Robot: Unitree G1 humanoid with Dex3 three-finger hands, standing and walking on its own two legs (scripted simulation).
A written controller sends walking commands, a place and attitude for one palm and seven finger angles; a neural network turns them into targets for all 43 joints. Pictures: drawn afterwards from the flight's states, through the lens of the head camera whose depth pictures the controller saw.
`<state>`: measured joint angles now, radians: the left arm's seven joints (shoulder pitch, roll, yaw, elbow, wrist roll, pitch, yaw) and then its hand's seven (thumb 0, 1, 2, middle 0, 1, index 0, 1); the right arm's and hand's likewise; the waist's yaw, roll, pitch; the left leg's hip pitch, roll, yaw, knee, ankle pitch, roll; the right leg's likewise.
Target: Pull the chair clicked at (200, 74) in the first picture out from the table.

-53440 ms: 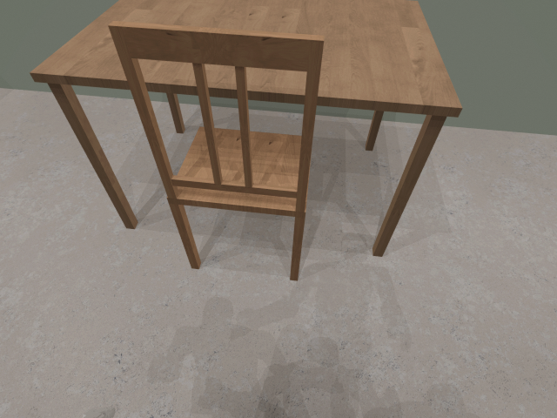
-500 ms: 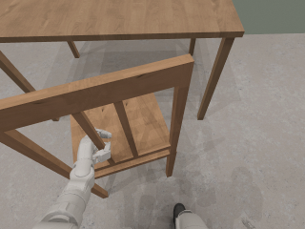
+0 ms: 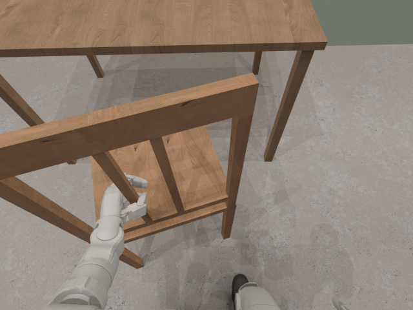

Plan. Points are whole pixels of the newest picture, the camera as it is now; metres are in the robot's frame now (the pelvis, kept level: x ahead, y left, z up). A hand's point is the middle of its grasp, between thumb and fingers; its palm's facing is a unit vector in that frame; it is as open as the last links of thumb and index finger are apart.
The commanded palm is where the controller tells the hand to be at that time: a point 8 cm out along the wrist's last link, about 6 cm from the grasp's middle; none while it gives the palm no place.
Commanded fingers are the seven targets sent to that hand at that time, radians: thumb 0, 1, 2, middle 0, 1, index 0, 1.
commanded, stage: step backward, pulling the chair out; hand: left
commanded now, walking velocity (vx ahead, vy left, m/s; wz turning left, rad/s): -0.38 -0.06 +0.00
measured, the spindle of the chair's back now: (130, 193) +0.35 +0.18 -0.05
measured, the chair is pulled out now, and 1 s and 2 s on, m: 0.33 0.33 0.35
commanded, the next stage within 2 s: none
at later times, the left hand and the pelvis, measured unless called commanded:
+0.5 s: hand (141, 205) +0.33 +0.15 -0.07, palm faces +0.08 -0.97 -0.23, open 5.3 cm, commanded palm +0.31 +0.20 -0.06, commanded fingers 0.00 0.90 0.90 -0.50 -1.45 -0.50 -1.45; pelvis +0.00 +0.00 +0.00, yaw +0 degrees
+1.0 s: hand (141, 205) +0.33 +0.15 -0.07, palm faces +0.10 -0.97 -0.23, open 5.3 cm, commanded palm +0.30 +0.20 -0.06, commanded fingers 0.00 0.90 0.90 -0.50 -1.45 -0.50 -1.45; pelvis -0.01 +0.00 +0.00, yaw +1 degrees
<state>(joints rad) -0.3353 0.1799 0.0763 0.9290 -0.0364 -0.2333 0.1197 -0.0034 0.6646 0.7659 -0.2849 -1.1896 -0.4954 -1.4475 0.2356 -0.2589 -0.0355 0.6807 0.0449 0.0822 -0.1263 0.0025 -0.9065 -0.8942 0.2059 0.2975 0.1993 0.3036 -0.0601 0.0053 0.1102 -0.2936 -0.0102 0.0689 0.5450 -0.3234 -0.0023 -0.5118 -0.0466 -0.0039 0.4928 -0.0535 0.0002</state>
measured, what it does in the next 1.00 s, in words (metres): stands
